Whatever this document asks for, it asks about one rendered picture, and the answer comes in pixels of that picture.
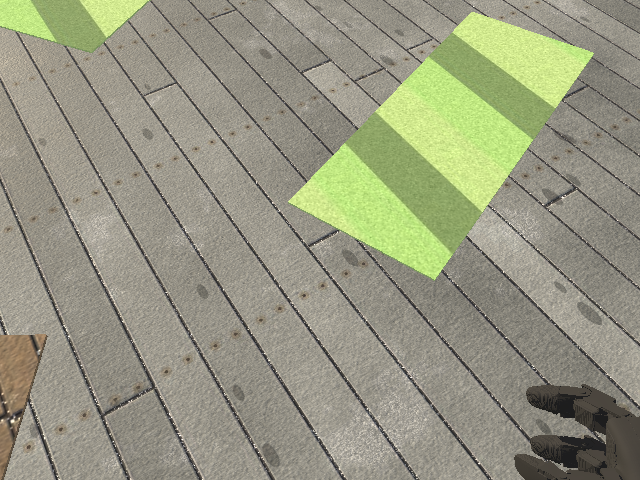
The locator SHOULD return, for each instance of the right robot hand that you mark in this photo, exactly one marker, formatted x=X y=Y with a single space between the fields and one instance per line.
x=619 y=459

